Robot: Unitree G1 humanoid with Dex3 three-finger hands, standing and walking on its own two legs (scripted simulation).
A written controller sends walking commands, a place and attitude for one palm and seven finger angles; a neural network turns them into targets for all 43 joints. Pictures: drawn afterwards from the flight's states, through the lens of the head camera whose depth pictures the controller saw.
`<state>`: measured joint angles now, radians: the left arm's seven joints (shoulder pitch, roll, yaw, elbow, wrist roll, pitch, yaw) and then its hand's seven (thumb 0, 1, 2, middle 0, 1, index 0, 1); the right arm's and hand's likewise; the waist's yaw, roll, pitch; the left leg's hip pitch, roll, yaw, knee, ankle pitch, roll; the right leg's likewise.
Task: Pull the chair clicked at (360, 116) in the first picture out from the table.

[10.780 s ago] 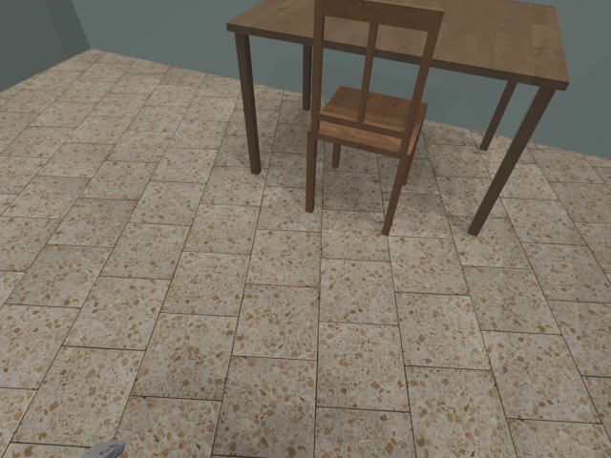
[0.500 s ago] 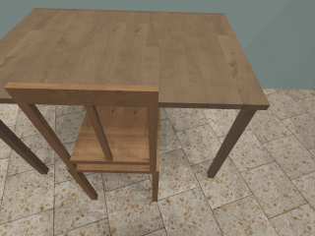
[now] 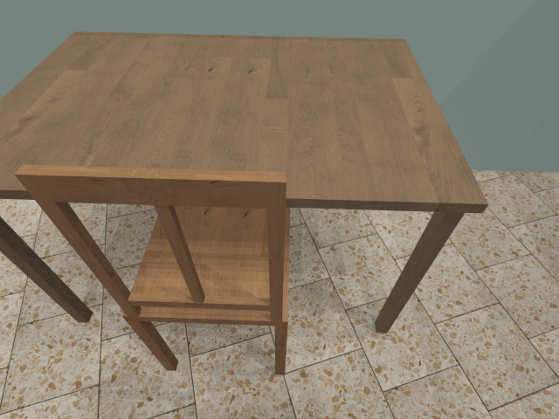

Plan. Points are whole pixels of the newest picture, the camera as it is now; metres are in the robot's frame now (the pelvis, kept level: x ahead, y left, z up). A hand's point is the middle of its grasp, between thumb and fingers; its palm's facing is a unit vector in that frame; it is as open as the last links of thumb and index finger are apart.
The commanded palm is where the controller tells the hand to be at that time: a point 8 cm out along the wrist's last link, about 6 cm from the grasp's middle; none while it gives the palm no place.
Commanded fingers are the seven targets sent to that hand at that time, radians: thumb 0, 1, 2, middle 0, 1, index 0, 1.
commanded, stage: come to a stop and stand still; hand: left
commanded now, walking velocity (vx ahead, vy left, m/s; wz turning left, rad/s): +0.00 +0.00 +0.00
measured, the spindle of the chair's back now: (184, 259) +0.40 +0.21 -0.07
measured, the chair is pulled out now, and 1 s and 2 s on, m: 0.00 0.00 0.00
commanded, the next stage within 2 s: look again from close up in 0.28 s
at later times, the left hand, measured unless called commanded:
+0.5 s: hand out of the picture +0.02 +0.19 -0.18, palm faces +0.01 -0.99 -0.16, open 7.4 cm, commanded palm none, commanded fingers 0.00 0.90 0.90 -0.20 -0.30 -0.20 -0.30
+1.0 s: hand out of the picture -0.01 +0.22 -0.18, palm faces -0.01 -0.99 -0.16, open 7.4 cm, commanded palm none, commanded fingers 0.00 0.90 0.90 -0.20 -0.30 -0.20 -0.30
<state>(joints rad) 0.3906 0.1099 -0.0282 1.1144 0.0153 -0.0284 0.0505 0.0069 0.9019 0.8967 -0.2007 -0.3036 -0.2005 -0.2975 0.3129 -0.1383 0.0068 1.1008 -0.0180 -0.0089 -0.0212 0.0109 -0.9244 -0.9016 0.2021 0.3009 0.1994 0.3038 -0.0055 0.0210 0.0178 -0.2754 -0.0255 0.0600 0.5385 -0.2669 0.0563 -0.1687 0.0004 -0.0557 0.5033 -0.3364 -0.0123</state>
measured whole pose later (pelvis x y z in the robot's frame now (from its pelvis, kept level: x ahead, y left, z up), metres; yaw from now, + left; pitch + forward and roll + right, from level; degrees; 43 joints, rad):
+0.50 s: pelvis +0.01 +0.02 +0.00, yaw +0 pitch -1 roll -1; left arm 0.30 0.18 -0.02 1.04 0.02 -0.01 0.05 0.01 0.91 0.90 -0.20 -0.30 -0.20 -0.30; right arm 0.22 -0.15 0.01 1.09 -0.01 -0.02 -0.03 0.00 -0.93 -0.90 0.20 0.30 0.20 0.30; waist 0.01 -0.05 0.02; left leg -0.21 -0.05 0.07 0.47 -0.25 0.08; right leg -0.10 -0.02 -0.04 0.42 -0.30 0.02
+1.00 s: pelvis +0.00 +0.05 +0.01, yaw -1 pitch +0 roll -1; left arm 0.33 0.19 -0.03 1.06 0.02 0.00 0.05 0.01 0.90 0.90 -0.20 -0.30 -0.20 -0.30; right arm 0.25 -0.15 0.01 1.13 0.00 -0.03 -0.03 0.00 -0.92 -0.90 0.20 0.30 0.20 0.30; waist 0.01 -0.06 0.03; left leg -0.18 -0.10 0.10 0.38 -0.20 0.13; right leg -0.10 -0.07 -0.02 0.38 -0.27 0.06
